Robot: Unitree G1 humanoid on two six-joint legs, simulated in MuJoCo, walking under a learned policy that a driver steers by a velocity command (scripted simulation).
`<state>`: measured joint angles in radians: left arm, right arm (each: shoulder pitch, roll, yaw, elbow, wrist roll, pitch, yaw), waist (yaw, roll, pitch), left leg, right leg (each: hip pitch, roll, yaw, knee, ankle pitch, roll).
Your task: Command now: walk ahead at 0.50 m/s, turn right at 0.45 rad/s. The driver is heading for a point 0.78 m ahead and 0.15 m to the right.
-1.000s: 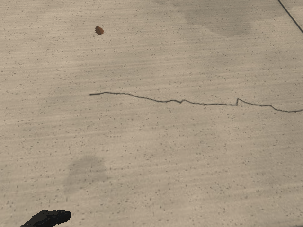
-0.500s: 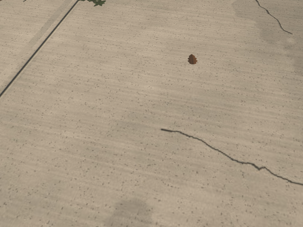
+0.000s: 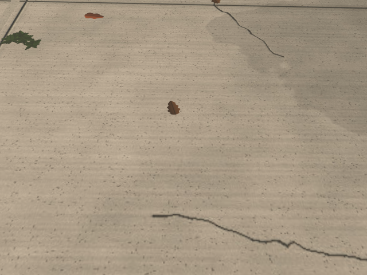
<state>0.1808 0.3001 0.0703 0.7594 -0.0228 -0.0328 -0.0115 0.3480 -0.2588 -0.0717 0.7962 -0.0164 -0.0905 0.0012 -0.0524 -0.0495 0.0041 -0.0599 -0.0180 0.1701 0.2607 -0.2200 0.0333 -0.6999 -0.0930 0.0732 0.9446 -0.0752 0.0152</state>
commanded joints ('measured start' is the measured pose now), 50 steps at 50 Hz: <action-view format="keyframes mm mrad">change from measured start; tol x32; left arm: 1 -61 7 -7 -76 4 -8 -19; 37 290 20 -3 -70 2 -27 23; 50 -50 9 -11 -132 26 -42 11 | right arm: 1 -73 -147 -35 -62 6 -16 -13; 31 -395 -109 2 -184 21 -30 27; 38 89 -227 -50 -69 19 -32 31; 50 -55 -154 -8 -33 20 -8 6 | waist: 1 15 99 59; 13 116 -200 -366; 32 128 -51 15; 38 -24 340 -320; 50 20 119 18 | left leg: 1 -38 275 -68 -138 280 136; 10 132 291 60 285 912 57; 11 -2 247 79 519 827 18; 13 -640 -35 -154 1135 -390 -74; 14 -752 24 -274 1164 -325 -54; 28 -452 56 -210 337 346 -100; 35 -248 22 -181 187 172 22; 38 402 402 -946 36 -201 276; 50 -83 185 -288 -94 453 172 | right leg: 1 12 -19 -17 -141 125 -11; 8 72 49 -143 -294 -66 -102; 11 586 167 -171 -382 -66 -190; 13 1090 -246 769 -598 -241 -470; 21 493 -57 245 -717 182 -317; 33 613 -95 275 -597 58 -216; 36 526 16 188 -218 223 -146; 39 -85 124 119 362 -431 -51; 50 60 3 -39 -184 37 3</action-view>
